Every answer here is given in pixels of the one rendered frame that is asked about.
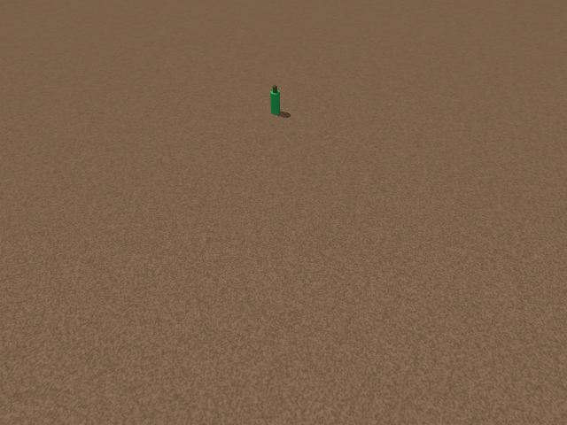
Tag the bottle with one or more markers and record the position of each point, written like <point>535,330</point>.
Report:
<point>275,100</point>

